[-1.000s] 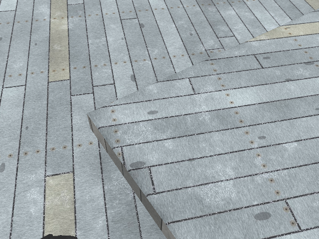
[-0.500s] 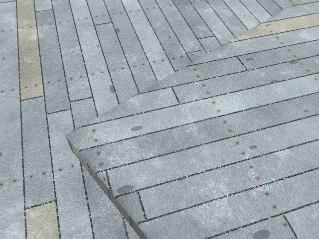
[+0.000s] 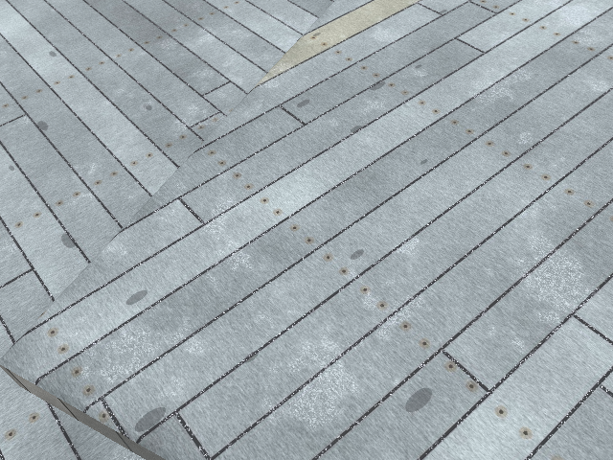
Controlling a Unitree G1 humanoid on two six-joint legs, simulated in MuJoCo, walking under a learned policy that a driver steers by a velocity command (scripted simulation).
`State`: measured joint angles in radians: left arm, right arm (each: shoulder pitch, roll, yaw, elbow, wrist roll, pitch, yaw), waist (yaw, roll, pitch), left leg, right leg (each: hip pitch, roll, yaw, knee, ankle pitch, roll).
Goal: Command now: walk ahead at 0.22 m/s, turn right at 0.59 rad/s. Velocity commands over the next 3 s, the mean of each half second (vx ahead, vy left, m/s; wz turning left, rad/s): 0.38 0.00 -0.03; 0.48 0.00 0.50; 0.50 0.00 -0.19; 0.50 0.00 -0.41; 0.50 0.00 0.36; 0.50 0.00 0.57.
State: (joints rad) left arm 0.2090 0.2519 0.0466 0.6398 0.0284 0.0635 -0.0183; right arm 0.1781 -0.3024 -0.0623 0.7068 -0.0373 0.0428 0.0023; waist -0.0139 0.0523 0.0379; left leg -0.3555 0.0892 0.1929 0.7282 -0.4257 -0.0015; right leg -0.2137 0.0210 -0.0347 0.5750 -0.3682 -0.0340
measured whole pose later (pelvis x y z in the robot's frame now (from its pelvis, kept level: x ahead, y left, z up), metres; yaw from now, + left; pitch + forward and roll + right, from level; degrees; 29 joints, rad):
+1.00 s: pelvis +0.53 +0.22 +0.14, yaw +22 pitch +4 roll -3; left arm -0.20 0.17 -0.06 0.49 0.01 -0.11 -0.02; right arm 0.48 -0.16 -0.01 0.82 0.03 -0.09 -0.03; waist -0.11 -0.03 0.01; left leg 0.00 -0.16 -0.21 0.29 -0.30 0.18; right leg -0.80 0.05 -0.01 0.69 0.05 -0.05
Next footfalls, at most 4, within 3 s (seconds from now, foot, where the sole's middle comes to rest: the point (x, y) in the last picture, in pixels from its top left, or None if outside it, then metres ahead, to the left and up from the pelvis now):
0.58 left None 0.44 0.22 -0.64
1.12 right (210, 298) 0.82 0.29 -0.64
1.52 left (120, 255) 0.96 0.52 -0.64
2.00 right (240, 163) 1.28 0.24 -0.64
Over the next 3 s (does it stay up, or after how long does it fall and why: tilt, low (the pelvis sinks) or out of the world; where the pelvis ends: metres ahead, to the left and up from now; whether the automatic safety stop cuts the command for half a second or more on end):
stays up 1.58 0.50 0.00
